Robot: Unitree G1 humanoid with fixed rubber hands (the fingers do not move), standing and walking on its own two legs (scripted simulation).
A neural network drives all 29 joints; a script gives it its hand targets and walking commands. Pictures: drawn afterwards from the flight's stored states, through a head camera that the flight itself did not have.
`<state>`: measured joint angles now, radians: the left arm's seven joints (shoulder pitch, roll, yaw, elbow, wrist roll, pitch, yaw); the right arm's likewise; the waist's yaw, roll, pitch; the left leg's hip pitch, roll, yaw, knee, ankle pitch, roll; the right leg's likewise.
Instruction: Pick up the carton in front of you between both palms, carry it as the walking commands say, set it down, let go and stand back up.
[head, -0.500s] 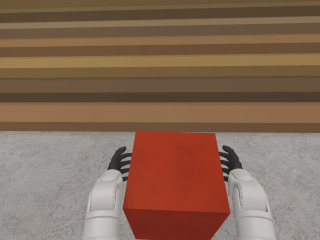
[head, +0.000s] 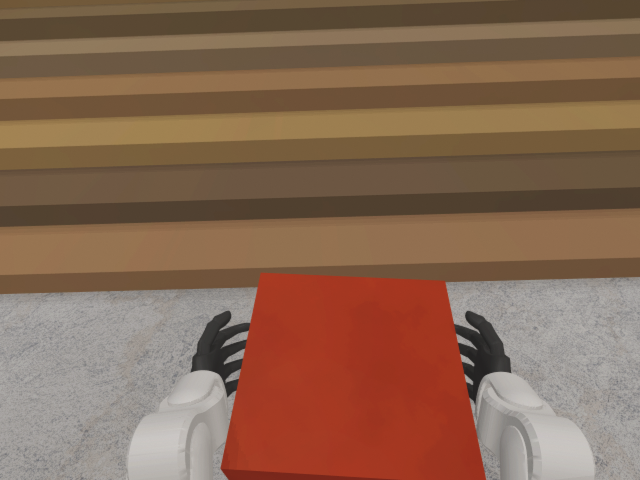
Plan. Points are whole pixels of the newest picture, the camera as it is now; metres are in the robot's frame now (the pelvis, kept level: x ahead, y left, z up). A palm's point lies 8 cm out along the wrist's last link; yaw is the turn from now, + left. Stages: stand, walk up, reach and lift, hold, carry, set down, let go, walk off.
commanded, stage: carry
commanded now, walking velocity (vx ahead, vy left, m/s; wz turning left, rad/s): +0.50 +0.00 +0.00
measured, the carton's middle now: (345, 406) +0.23 +0.00 +0.02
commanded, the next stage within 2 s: none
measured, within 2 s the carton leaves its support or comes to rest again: neither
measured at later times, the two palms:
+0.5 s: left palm (275, 214) +0.52 +0.11 +0.09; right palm (455, 203) +0.55 -0.19 +0.08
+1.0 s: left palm (271, 104) +0.89 +0.16 +0.11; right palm (404, 97) +0.89 -0.15 +0.12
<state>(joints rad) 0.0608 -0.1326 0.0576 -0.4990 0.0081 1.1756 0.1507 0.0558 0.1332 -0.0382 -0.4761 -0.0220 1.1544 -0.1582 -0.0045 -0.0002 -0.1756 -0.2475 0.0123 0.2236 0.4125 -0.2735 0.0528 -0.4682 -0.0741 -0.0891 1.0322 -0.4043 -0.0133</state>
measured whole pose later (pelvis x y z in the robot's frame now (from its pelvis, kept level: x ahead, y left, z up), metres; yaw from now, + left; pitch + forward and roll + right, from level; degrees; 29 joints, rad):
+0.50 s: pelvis +0.31 -0.06 +0.01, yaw +3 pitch +4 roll +1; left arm 0.11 -0.14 0.03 -0.50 0.01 1.10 0.15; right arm 0.10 0.14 -0.03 -0.49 -0.04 1.10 -0.13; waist 0.04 0.00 -0.11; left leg -0.57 0.12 0.09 0.98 -0.22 0.01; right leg -0.22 -0.04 -0.26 0.32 -0.19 -0.07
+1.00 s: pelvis +0.61 +0.00 +0.00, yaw +0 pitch +4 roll +0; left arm -0.19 -0.14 0.12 -0.57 -0.02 1.18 0.20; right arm -0.18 0.14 -0.14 -0.56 0.04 1.15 -0.18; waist -0.02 -0.04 0.01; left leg -0.36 0.04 0.25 0.45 -0.16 0.09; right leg -0.48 -0.06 -0.07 0.86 -0.41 -0.02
